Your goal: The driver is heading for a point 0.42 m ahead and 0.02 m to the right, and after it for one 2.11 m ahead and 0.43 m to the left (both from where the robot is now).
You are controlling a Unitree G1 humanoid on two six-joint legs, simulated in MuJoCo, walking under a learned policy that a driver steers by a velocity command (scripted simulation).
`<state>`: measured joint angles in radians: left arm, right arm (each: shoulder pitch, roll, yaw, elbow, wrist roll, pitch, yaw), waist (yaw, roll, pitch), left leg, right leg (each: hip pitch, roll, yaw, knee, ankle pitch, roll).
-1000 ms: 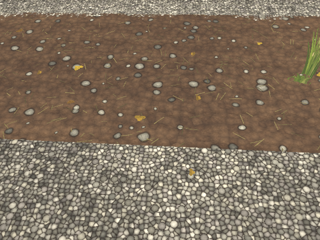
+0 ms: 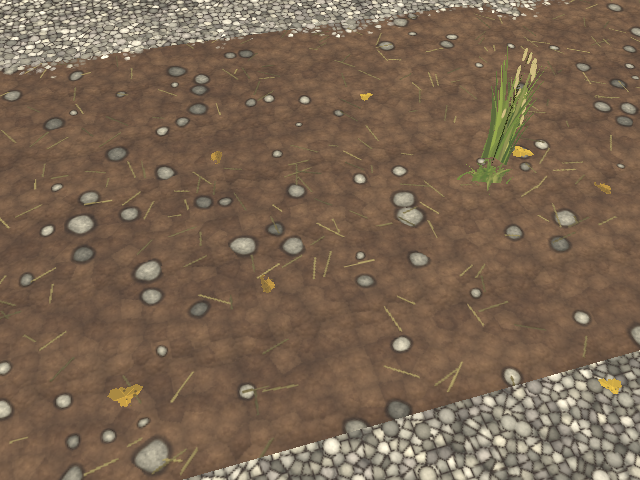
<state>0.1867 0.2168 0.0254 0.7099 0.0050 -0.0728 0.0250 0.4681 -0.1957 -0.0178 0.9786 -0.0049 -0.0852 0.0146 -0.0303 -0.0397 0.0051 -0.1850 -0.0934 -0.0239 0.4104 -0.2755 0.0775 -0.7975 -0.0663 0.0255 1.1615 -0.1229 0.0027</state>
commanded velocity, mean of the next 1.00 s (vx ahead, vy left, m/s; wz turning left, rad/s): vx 0.24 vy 0.00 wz -0.02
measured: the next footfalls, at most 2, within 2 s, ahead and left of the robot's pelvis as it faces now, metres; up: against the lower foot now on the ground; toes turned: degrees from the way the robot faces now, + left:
right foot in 0.24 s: +0.31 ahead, -0.09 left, +0.00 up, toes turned +0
left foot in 0.62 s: +0.42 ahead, +0.15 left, +0.00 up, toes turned -1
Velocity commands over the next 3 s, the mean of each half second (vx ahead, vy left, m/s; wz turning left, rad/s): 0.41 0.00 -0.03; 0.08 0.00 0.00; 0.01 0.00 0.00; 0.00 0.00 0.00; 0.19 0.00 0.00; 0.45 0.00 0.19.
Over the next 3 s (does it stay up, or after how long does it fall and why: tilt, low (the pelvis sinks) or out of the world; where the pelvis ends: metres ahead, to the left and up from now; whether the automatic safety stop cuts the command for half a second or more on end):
stays up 0.68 -0.01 0.00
